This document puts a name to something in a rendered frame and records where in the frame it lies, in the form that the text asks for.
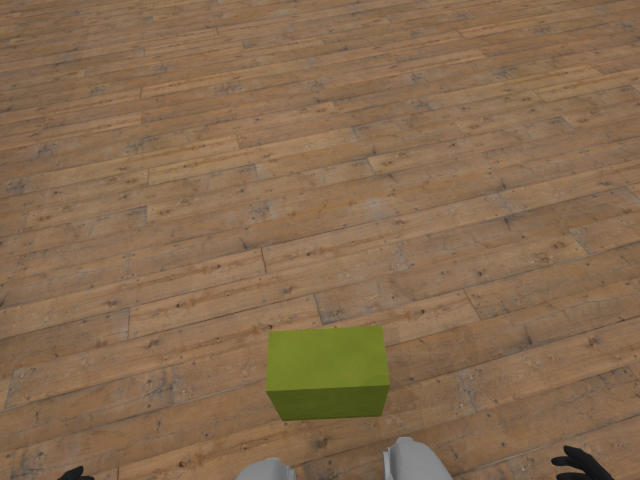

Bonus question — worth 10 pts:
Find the right robot hand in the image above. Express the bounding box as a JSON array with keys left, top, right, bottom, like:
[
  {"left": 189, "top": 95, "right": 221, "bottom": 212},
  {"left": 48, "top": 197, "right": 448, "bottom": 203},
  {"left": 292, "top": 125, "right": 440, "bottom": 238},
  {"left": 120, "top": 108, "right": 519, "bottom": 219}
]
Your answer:
[{"left": 551, "top": 445, "right": 614, "bottom": 480}]

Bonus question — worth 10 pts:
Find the robot thigh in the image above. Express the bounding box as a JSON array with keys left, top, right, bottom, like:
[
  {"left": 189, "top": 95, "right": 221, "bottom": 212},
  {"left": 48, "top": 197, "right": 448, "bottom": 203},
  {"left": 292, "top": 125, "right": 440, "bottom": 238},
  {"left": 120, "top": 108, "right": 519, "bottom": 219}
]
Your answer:
[
  {"left": 382, "top": 441, "right": 453, "bottom": 480},
  {"left": 235, "top": 460, "right": 296, "bottom": 480}
]

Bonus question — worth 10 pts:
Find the carton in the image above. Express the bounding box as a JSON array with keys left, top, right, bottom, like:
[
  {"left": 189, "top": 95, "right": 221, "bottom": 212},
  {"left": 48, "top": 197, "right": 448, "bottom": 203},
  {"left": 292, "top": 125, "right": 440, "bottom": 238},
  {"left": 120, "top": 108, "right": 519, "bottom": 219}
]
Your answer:
[{"left": 266, "top": 326, "right": 390, "bottom": 421}]

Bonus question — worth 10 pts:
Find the left robot thigh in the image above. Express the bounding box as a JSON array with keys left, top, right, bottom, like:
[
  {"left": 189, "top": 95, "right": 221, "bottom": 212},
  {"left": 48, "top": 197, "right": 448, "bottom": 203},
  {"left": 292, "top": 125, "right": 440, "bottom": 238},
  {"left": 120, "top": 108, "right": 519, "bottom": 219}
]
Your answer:
[{"left": 235, "top": 460, "right": 296, "bottom": 480}]

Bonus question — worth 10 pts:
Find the right robot thigh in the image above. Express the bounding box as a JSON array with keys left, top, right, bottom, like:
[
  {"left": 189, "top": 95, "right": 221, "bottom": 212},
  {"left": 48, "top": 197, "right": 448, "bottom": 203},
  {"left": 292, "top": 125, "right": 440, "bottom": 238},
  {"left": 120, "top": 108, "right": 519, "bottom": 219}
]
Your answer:
[{"left": 382, "top": 441, "right": 453, "bottom": 480}]

